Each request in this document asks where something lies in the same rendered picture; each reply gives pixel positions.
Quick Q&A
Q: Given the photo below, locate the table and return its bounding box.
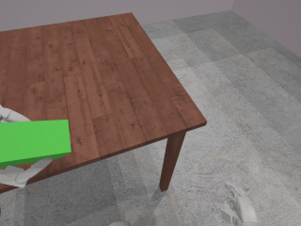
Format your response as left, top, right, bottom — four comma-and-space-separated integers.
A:
0, 12, 207, 194

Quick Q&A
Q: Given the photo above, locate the sponge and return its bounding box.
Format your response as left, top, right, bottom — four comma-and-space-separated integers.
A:
0, 120, 71, 168

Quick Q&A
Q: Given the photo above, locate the robot left hand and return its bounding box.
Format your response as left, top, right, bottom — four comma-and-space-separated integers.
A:
0, 105, 53, 187

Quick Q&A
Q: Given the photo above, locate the robot right hand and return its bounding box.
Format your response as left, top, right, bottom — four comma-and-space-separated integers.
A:
221, 181, 259, 226

